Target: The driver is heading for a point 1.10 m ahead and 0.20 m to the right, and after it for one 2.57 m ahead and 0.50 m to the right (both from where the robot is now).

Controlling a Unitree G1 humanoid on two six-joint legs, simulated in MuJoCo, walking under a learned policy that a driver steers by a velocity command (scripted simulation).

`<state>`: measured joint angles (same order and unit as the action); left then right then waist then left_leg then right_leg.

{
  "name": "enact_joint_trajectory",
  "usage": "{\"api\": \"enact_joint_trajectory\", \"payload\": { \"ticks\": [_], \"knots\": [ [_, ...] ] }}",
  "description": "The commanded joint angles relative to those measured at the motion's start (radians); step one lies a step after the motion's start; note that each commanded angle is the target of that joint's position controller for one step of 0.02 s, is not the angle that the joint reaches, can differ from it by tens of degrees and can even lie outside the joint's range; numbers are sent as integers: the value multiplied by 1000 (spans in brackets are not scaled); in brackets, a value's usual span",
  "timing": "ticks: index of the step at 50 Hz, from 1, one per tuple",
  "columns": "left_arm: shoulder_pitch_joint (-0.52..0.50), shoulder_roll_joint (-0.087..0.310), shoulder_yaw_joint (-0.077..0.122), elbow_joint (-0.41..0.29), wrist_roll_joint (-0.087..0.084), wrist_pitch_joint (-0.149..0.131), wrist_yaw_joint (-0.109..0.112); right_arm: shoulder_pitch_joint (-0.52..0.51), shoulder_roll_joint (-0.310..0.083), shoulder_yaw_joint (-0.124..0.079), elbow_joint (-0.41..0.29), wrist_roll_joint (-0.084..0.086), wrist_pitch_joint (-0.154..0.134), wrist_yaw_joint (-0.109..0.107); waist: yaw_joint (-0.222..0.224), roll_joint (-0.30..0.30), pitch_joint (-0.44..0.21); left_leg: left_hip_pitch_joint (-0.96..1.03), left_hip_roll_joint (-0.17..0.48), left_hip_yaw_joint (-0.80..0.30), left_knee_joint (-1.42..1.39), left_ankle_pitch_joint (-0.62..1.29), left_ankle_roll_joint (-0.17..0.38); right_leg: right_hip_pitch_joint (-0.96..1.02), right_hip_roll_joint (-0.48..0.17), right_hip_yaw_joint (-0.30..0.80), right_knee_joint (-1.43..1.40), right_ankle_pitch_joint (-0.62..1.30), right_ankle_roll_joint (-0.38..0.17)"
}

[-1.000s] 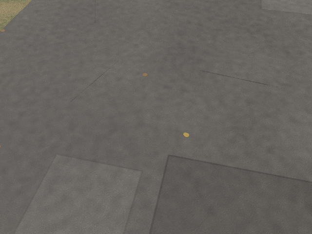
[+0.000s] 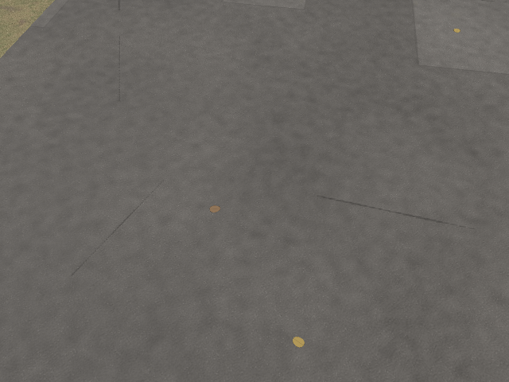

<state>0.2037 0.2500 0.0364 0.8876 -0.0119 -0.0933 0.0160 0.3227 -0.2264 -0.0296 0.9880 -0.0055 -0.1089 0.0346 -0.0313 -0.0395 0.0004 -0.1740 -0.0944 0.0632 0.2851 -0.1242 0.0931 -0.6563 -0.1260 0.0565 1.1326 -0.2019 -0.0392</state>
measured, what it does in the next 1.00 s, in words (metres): walks ahead: right foot, then left foot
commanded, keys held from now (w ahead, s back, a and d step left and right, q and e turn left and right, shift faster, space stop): no key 0.98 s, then w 0.02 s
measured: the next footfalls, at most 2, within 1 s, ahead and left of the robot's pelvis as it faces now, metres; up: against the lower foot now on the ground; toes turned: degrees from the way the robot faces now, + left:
right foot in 0.24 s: +0.30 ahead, -0.15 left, +0.00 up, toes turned +0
left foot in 0.56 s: +0.22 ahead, +0.09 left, +0.00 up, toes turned +1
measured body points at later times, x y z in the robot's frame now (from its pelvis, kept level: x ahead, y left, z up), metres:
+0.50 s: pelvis +0.17 -0.06 -0.01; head +0.19 -0.07 +0.44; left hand +0.27 +0.18 -0.14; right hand +0.23 -0.31 -0.16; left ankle +0.16 +0.09 -0.72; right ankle +0.26 -0.15 -0.74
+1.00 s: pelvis +0.21 -0.04 -0.01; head +0.23 -0.03 +0.44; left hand +0.27 +0.21 -0.16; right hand +0.23 -0.27 -0.17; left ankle +0.18 +0.09 -0.74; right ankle +0.26 -0.15 -0.74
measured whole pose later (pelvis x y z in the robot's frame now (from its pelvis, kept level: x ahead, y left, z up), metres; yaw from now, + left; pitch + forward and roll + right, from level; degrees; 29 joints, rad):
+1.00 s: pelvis +0.21 -0.04 -0.01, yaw +1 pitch -1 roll +0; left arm 0.20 0.20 0.04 1.04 0.00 -0.01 0.03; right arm 0.27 -0.17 -0.02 1.09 0.00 -0.03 -0.04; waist 0.00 0.00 0.04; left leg -0.18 0.01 0.01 0.53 -0.33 -0.01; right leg -0.29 0.01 -0.03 0.51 -0.21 -0.02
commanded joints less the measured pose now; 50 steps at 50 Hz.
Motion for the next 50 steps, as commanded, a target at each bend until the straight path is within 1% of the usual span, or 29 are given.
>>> {"api": "enact_joint_trajectory", "payload": {
  "ticks": [1, 4, 6, 8, 10, 11, 12, 13, 14, 15, 16, 17, 18, 19, 21, 22, 25, 27, 28, 29, 30, 31, 32, 34, 37, 42, 47, 49, 50],
  "knots": [
    [33, 44, 13, -42, 12, 5, 8, -47, -131, -20, -57, -1, -17, -19, 49, 70, 65, -114, 279, -201, -196, 125, 170, -12, -38, 0, -153, 153, 29],
    [-71, 16, 2, -65, 13, -5, 1, 0, -144, -18, -44, 2, -2, -31, 12, 76, 47, -91, 233, -101, -131, 367, 118, 89, 21, -51, -407, 282, 36],
    [-121, 16, -1, -75, 8, -3, -6, 46, -159, -19, -23, 9, 8, -33, -15, 94, 24, -39, 242, -96, -91, 384, 107, 136, 54, -64, -482, 312, 43],
    [-153, 32, 2, -89, 6, -1, -14, 58, -152, -17, -9, 15, 21, -37, -20, 109, 15, 37, 268, -119, -33, 398, 96, 143, 69, -48, -546, 283, 31],
    [-131, 62, 11, -91, 15, -7, -21, 35, -150, -17, -5, 18, 30, -42, 9, 122, -15, 99, 286, -149, 52, 413, 69, 192, 84, -35, -618, 236, 0],
    [-70, 77, 20, -70, 21, -12, -22, 10, -148, -17, -8, 22, 35, -45, 45, 113, -42, 108, 268, -146, 120, 412, 46, 274, 99, -46, -683, 272, -18],
    [13, 120, 36, -38, 29, -17, -17, 26, -135, -12, -10, 16, 35, -47, 65, 79, -91, 97, 208, -124, 235, 405, 16, 405, 94, -49, -731, 443, -39],
    [112, 195, 50, -21, 44, -19, -13, 82, -95, 4, -19, -9, 26, -47, 63, -28, -216, -54, 136, -83, 447, 144, -28, 671, -63, 86, -636, 879, -104],
    [146, 176, 40, -9, 43, -3, -14, 243, 18, 39, 27, -7, 22, -39, 31, -239, -345, -282, 48, -58, 711, -426, -88, 909, -273, 305, -621, 1043, -282],
    [168, 101, 22, -9, 28, 7, -23, 235, -58, 22, 44, 10, 30, -36, 58, -178, -380, -312, 70, -141, 828, -560, -104, 859, -271, 380, -682, 843, -300],
    [98, 92, 17, -20, 17, 11, -27, 146, -113, 6, 21, 24, 44, -39, 52, -105, -278, -357, 101, -147, 876, -524, -111, 747, -230, 336, -726, 638, -258],
    [14, 88, 12, -37, 18, 12, -25, 75, -113, 0, 8, 23, 61, -49, 36, -33, -204, -363, 134, -139, 863, -463, -120, 631, -195, 290, -765, 489, -223],
    [-55, 76, 6, -48, 23, 13, -24, 35, -105, -6, 2, 15, 79, -60, 16, -10, -143, -331, 160, -139, 806, -416, -128, 506, -165, 241, -810, 385, -201],
    [-100, 80, 6, -51, 32, 17, -21, 36, -84, -4, 0, 11, 93, -68, -11, -42, -113, -258, 175, -133, 716, -370, -133, 403, -128, 189, -844, 304, -177],
    [-109, 79, 9, -40, 47, 26, -15, 53, -45, 2, 17, 7, 107, -81, -20, -84, -97, -150, 146, -88, 577, -339, -140, 310, -72, 111, -872, 249, -170],
    [-94, 76, 9, -32, 47, 28, -11, 55, -40, 3, 23, 5, 110, -85, -15, -87, -108, -120, 140, -81, 521, -317, -139, 311, -66, 102, -875, 208, -174],
    [-99, 80, 9, -20, 22, 40, -1, 45, -43, 0, 37, 2, 122, -85, -21, -79, -107, -25, 128, -60, 336, -143, -120, 281, -54, 103, -889, -72, -157],
    [-73, 63, 3, 1, 11, 49, 2, 25, -53, -3, 38, -16, 126, -80, -22, -63, -55, 31, 125, -53, 225, -73, -88, 220, -19, 94, -900, -291, -93],
    [-53, 56, 1, 14, 12, 51, 2, 22, -69, -3, 32, -25, 126, -80, -14, -43, -18, 27, 162, -90, 181, -83, -65, 200, 1, 89, -891, -351, -53],
    [-30, 62, 7, 17, 15, 55, 3, 12, -117, -13, 33, -15, 124, -81, 19, 19, 29, -48, 175, -97, 168, -187, -41, 215, 50, 47, -874, -330, -23],
    [-26, 62, 10, 21, 15, 59, 10, 2, -119, -18, 47, -3, 117, -79, 25, 93, 60, -167, 164, -109, 129, -312, -30, 297, 92, -10, -828, -256, -5],
    [-25, 60, 11, 27, 15, 60, 15, -17, -90, -13, 48, -3, 105, -77, 30, 124, 66, -220, 166, -118, 90, -337, -38, 364, 97, -22, -781, -183, -4],
    [-16, 51, 11, 33, 15, 62, 18, -36, -78, -11, 50, -6, 95, -77, 41, 146, 57, -236, 169, -121, 71, -323, -51, 405, 99, -31, -754, -126, -10],
    [4, 47, 12, 51, 22, 65, 20, -48, -66, -11, 51, -2, 77, -76, 46, 132, 41, -216, 166, -119, 74, -269, -67, 433, 104, -42, -727, -53, -19],
    [2, 36, 12, 67, 19, 65, 15, -23, -63, -11, 64, 4, 68, -75, 36, 94, 24, -175, 158, -109, 99, -187, -69, 446, 101, -43, -711, 27, -23],
    [6, 33, 13, 91, 13, 70, 12, 8, -58, -8, 78, 5, 71, -75, 26, 58, 0, -127, 147, -93, 131, -79, -68, 468, 98, -46, -684, 139, -22],
    [15, 33, 13, 115, 10, 79, 16, 19, -48, -5, 85, 5, 78, -75, 26, 43, 4, -111, 138, -83, 141, -33, -70, 482, 96, -45, -671, 180, -19],
    [16, 33, 14, 123, 9, 82, 18, 22, -44, -4, 87, 5, 80, -75, 27, 42, 8, -107, 135, -80, 141, -25, -71, 484, 95, -44, -669, 185, -18],
    [33, 24, 12, 138, 9, 85, 18, 47, -35, -3, 101, 6, 82, -75, 25, 45, -12, -96, 128, -72, 131, -129, -65, 492, 108, -59, -664, 77, -19]
  ]
}}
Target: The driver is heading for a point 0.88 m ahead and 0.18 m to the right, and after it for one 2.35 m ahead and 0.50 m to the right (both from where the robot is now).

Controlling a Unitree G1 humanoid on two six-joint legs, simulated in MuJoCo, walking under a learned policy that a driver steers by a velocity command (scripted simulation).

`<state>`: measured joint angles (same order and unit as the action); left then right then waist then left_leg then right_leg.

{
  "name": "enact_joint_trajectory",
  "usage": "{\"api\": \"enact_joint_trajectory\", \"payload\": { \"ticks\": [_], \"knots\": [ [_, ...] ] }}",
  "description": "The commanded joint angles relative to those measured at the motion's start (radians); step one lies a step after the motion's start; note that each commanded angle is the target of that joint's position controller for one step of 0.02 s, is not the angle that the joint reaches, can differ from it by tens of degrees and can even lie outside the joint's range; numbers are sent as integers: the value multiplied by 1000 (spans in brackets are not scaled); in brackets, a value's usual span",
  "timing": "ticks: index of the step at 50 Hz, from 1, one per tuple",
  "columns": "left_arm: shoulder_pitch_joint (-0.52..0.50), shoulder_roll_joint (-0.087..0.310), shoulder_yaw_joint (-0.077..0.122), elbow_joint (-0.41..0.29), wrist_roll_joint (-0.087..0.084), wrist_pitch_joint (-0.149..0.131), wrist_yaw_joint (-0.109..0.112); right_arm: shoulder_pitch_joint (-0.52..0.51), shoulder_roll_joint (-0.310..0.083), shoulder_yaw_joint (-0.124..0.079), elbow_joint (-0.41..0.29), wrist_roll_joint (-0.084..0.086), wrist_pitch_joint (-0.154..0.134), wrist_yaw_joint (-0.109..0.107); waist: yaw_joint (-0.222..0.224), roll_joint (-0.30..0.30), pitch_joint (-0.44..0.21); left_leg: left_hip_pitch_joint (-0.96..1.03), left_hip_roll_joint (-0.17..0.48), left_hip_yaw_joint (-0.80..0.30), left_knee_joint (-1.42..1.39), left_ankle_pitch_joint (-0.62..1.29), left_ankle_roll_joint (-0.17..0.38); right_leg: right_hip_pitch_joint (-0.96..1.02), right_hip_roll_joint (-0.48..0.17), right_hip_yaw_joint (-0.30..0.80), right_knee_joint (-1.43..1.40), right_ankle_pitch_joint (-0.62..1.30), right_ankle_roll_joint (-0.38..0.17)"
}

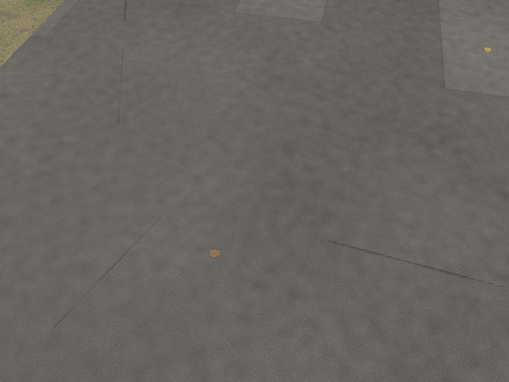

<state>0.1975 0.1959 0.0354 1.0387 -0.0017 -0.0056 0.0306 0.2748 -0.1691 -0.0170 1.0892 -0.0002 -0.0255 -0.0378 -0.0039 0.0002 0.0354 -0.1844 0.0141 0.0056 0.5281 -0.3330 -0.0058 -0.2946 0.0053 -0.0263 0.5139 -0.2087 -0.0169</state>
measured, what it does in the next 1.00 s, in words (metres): walks ahead: left foot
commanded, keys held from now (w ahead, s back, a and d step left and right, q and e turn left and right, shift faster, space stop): w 0.52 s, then w+e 0.48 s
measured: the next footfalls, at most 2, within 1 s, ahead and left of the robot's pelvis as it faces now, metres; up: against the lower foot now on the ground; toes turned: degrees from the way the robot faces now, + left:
left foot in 0.72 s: +0.46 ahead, +0.13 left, +0.00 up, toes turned -2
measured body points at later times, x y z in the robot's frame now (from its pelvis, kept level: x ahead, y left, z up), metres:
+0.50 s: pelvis +0.14 -0.03 +0.01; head +0.15 -0.03 +0.46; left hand +0.07 +0.20 -0.14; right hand +0.29 -0.28 -0.11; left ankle +0.25 +0.14 -0.67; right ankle +0.06 -0.11 -0.73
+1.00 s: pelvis +0.41 +0.04 +0.01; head +0.42 +0.03 +0.46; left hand +0.58 +0.28 -0.11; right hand +0.38 -0.23 -0.13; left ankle +0.42 +0.13 -0.73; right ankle +0.47 -0.15 -0.65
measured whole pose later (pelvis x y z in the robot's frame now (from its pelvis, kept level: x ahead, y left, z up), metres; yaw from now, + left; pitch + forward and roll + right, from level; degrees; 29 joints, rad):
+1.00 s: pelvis +0.41 +0.04 +0.01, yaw -12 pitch +0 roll +2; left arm 0.20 0.27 0.10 0.90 -0.03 -0.04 0.02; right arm 0.29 -0.24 -0.07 1.02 -0.02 -0.11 0.01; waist -0.04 -0.04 0.01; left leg -0.11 -0.02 0.19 0.29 -0.18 0.04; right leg -0.71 -0.12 0.07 1.09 -0.14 -0.06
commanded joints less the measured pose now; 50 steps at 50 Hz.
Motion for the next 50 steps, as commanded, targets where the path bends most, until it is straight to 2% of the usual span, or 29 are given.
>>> {"api": "enact_joint_trajectory", "payload": {
  "ticks": [1, 3, 4, 7, 9, 11, 12, 13, 14, 15, 17, 19, 21, 25, 28, 31, 33, 34, 35, 36, 37, 38, 39, 40, 41, 42, 44, 47, 50],
  "knots": [
    [46, 85, 18, -6, -8, 0, 5, 102, -105, -21, 4, 8, 2, -4, -2, 19, -24, -104, 13, -18, -117, -79, 54, 108, 0, 4, -26, -106, -47],
    [28, 97, 23, -11, -15, -7, 5, 100, -131, -32, -11, 18, -2, -7, -8, 42, 70, -150, 49, -82, -155, -346, 109, -14, 11, 5, -5, -381, -61],
    [5, 89, 22, -21, -19, -22, 2, 119, -138, -35, -15, 25, -12, -7, -21, 56, 109, -141, 88, -140, -188, -404, 137, -78, 8, 11, 22, -395, -66],
    [-64, 43, 12, -57, -25, -77, -21, 161, -200, -59, -8, 32, -49, 1, -37, 186, 157, -21, 297, -427, -308, -372, 245, -243, 1, -25, 213, -182, -71],
    [-38, 51, 16, -54, -30, -98, -35, 119, -177, -56, -25, 30, -61, 10, 1, 162, 139, -10, 301, -392, -265, -185, 232, -200, -17, -19, 170, -189, -95],
    [122, 70, 33, 9, -35, -100, -37, 32, -170, -54, -57, 35, -58, 19, 85, 122, 88, -148, 196, -231, -161, -50, 157, 108, 10, -30, 5, -126, -104],
    [253, 129, 56, 47, -28, -98, -34, -29, -158, -49, -88, 31, -63, 21, 138, 14, 51, -268, 102, -108, 57, 129, 101, 279, -64, 116, -84, -111, -132],
    [392, 254, 90, 74, -30, -98, -38, -27, -87, -34, -124, 29, -78, 17, 164, -288, -13, -484, -44, 62, 427, 51, 22, 474, -273, 510, -254, -165, -254],
    [408, 195, 64, 73, -9, -109, -47, -51, -100, -36, -140, 32, -93, 18, 152, -263, -35, -610, -50, -52, 661, -192, 34, 499, -392, 759, -336, -139, -315],
    [313, 135, 41, 50, -2, -117, -45, -52, -123, -44, -142, 49, -100, 28, 95, -143, 19, -679, 15, -101, 773, -143, 68, 462, -395, 664, -308, -101, -285],
    [198, 103, 22, 7, -6, -118, -53, -47, -122, -50, -129, 43, -103, 36, 43, -36, 39, -667, 88, -84, 727, 37, 100, 382, -310, 427, -327, 0, -220],
    [200, 67, 4, 7, -1, -104, -52, -55, -132, -65, -129, 31, -91, 38, 24, -56, 35, -587, 117, -51, 623, 120, 90, 324, -239, 266, -349, 152, -171],
    [248, 83, 2, 18, 4, -94, -40, -86, -101, -62, -138, 26, -76, 44, 28, -63, 38, -584, 112, -15, 550, 165, 63, 309, -216, 196, -365, 246, -172],
    [258, 139, 10, 5, 8, -87, -17, -283, -72, -42, -217, 21, -70, 47, 57, -62, 85, -550, 84, 16, 246, 311, 28, 231, -200, 130, -414, 246, -174],
    [303, 148, 17, 13, -5, -89, -14, -377, -93, -37, -251, 27, -73, 59, 77, -73, 110, -480, 54, 28, 113, 373, 26, 218, -210, 126, -429, 205, -177],
    [309, 153, 27, 18, -19, -83, -10, -418, -119, -38, -281, 31, -85, 72, 60, -75, 125, -471, 50, -7, 31, 360, 45, 297, -250, 148, -390, 241, -168],
    [284, 169, 38, 8, -19, -76, -9, -378, -155, -50, -283, 31, -95, 77, 19, -91, 85, -374, 27, -4, -6, 311, 61, 335, -263, 158, -320, 358, -149],
    [264, 181, 42, 0, -15, -72, -10, -315, -184, -64, -272, 31, -99, 74, -21, -111, 33, -261, -2, 17, -5, 275, 73, 335, -253, 150, -236, 523, -136],
    [247, 172, 39, -10, -7, -67, -13, -162, -224, -88, -230, 33, -99, 67, -97, -116, -62, -57, -31, 36, -4, 252, 95, 292, -206, 120, -63, 647, -112],
    [220, 146, 28, -38, 3, -65, -17, 42, -283, -110, -188, 24, -99, 55, -183, -89, -210, 265, 81, -78, 35, 225, 143, 103, -150, 92, 214, 507, -74],
    [334, 9, -3, -58, 1, -77, -21, 163, -377, -129, -166, -5, -92, 50, -128, 171, -399, 620, 353, -506, -53, 7, 262, -249, 15, 39, 608, -23, -6],
    [356, 25, -1, -48, -37, -99, -24, 145, -311, -105, -173, -11, -93, 57, -120, 284, -470, 608, 426, -809, -248, -120, 303, -363, 36, 176, 808, -351, -16],
    [266, 111, 23, -74, -59, -105, -21, 41, -233, -82, -185, 2, -96, 58, -99, 207, -286, 458, 394, -660, -267, -156, 243, -449, -23, 176, 879, -292, -30],
    [197, 128, 29, -93, -54, -104, -14, -41, -184, -68, -198, 9, -98, 59, -74, 125, -175, 289, 365, -489, -279, -90, 201, -444, -79, 142, 862, -196, -43],
    [168, 123, 38, -99, -40, -97, -6, -108, -158, -60, -198, 1, -102, 64, -37, 70, -114, 133, 324, -366, -308, 17, 174, -383, -119, 134, 809, -118, -47],
    [186, 105, 47, -94, -33, -82, -3, -140, -134, -55, -190, -9, -106, 67, -1, 88, -85, 37, 279, -253, -335, 89, 154, -317, -149, 141, 759, -76, -54],
    [213, 61, 49, -97, -37, -51, -6, -140, -126, -57, -169, -14, -108, 64, 29, 111, -56, -46, 252, -134, -379, 147, 157, -264, -166, 130, 720, -53, -62],
    [131, 79, 60, -146, -29, -27, -3, -116, -167, -68, -151, -15, -113, 47, 36, 75, -4, -52, 260, -45, -423, 212, 182, -361, -173, 143, 654, 42, -50],
    [50, 89, 65, -180, -22, -32, -17, -70, -191, -74, -141, -20, -106, 28, 21, 49, 17, 14, 263, 23, -429, 266, 183, -447, -160, 156, 521, 176, -32]
  ]
}}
